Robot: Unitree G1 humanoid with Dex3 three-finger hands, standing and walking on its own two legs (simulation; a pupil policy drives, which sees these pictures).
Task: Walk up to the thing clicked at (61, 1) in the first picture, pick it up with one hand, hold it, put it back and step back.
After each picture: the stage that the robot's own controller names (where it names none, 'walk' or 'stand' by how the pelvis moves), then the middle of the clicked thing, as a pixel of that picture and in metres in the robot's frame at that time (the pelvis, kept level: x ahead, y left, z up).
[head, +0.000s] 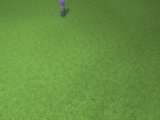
stand; (62, 8) +2.23 +0.29 -0.66
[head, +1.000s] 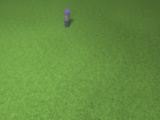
walk; (67, 18) +2.10 +0.14 -0.64
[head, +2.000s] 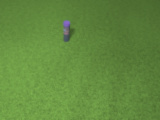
walk; (66, 31) +1.49 +0.11 -0.65
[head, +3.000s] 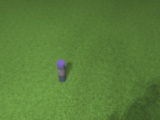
walk; (61, 71) +0.99 +0.16 -0.65
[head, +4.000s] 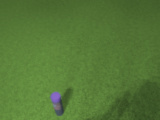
walk; (57, 104) +0.65 +0.23 -0.62
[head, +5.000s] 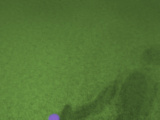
stand; out of the picture +0.48 +0.18 -0.64
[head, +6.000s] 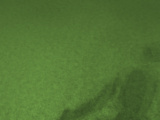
stand; out of the picture +0.45 +0.20 -0.64
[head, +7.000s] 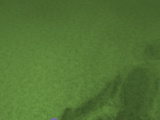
stand; out of the picture +0.46 +0.20 -0.66
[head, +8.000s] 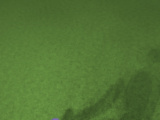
stand; out of the picture +0.48 +0.20 -0.66
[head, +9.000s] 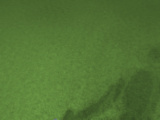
stand; out of the picture +0.47 +0.19 -0.66
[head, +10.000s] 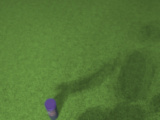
go down; (52, 110) +0.49 +0.18 -0.62
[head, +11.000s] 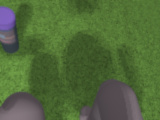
go down; (7, 34) +0.57 +0.21 -0.23
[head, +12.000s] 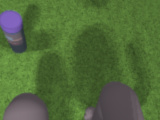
close in; (15, 35) +0.56 +0.20 -0.25
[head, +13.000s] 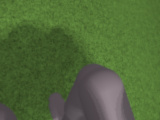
close in; out of the picture +0.55 +0.26 -0.17
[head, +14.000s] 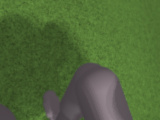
lift; out of the picture +0.54 +0.26 -0.18
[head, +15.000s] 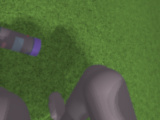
lift; (3, 37) +0.51 +0.09 -0.27
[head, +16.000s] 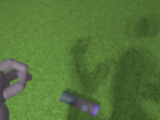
lift; (79, 103) +0.45 +0.00 -0.56
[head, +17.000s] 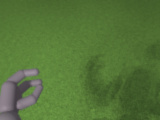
close; out of the picture +0.39 +0.01 -0.70
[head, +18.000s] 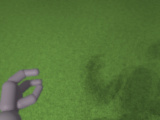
close; out of the picture +0.38 +0.02 -0.71
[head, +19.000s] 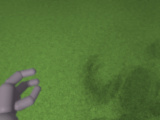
stand; out of the picture +0.35 +0.03 -0.70
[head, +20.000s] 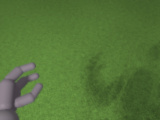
stand; out of the picture +0.32 +0.04 -0.70
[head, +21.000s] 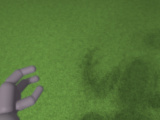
stand; out of the picture +0.29 +0.06 -0.68
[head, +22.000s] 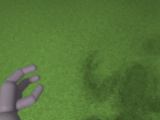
close; out of the picture +0.25 +0.07 -0.69
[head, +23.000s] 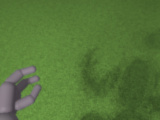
close; out of the picture +0.21 +0.11 -0.68
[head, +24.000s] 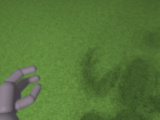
close; out of the picture +0.20 +0.11 -0.67
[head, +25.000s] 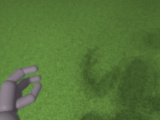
close; out of the picture +0.22 +0.10 -0.68
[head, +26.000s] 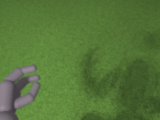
close; out of the picture +0.24 +0.09 -0.67
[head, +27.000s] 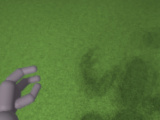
close; out of the picture +0.23 +0.08 -0.68
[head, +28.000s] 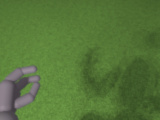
close; out of the picture +0.23 +0.09 -0.67
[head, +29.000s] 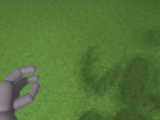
close; out of the picture +0.21 +0.10 -0.67
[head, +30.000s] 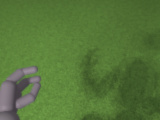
close; out of the picture +0.18 +0.11 -0.68
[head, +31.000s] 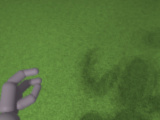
close; out of the picture +0.18 +0.11 -0.68
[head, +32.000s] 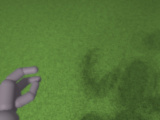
close; out of the picture +0.18 +0.11 -0.68
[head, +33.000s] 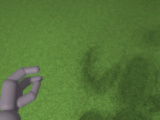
close; out of the picture +0.18 +0.12 -0.67
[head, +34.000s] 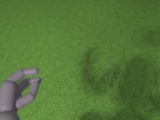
close; out of the picture +0.18 +0.12 -0.68
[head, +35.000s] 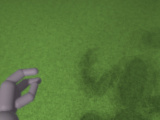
close; out of the picture +0.18 +0.11 -0.68
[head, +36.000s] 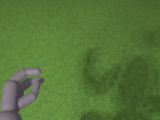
close; out of the picture +0.18 +0.12 -0.68
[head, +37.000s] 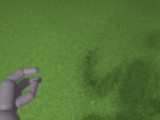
close; out of the picture +0.17 +0.11 -0.68
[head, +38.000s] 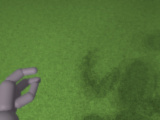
close; out of the picture +0.17 +0.11 -0.68
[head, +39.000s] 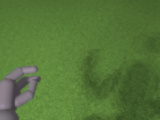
close; out of the picture +0.17 +0.11 -0.69
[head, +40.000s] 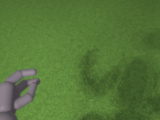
close; out of the picture +0.18 +0.12 -0.68
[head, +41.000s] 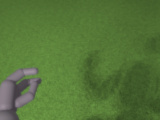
close; out of the picture +0.17 +0.11 -0.69
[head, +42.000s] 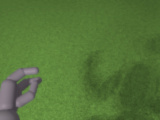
close; out of the picture +0.17 +0.12 -0.69
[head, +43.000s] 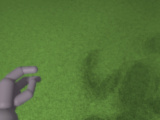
close; out of the picture +0.18 +0.12 -0.69
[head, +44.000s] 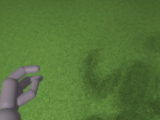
close; out of the picture +0.17 +0.11 -0.69
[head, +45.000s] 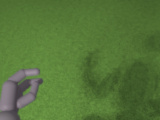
close; out of the picture +0.18 +0.11 -0.69
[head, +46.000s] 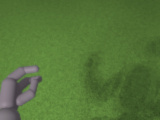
close; out of the picture +0.17 +0.11 -0.70
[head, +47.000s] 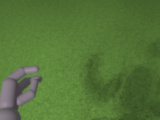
close; out of the picture +0.17 +0.12 -0.70
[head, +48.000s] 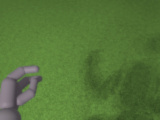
close; out of the picture +0.17 +0.12 -0.69
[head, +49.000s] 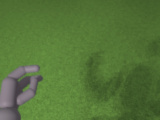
close; out of the picture +0.17 +0.12 -0.70
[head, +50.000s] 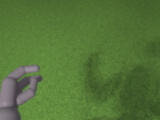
close; out of the picture +0.17 +0.11 -0.70
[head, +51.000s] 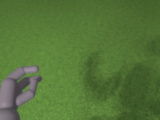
close; out of the picture +0.17 +0.12 -0.70
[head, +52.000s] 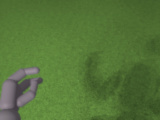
close; out of the picture +0.17 +0.12 -0.70
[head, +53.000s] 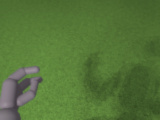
close; out of the picture +0.17 +0.11 -0.70
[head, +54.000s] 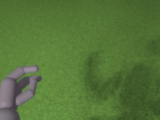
close; out of the picture +0.17 +0.12 -0.69
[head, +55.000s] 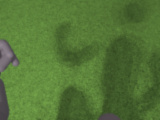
crouch; out of the picture +0.21 +0.12 -0.53
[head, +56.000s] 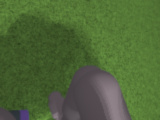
lower; out of the picture +0.25 +0.14 -0.27
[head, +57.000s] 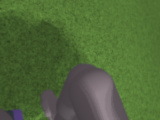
lower; out of the picture +0.24 +0.14 -0.27
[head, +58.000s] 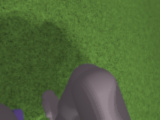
lower; out of the picture +0.24 +0.15 -0.27
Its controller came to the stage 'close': yes
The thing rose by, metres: 0.00
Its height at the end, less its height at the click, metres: -0.09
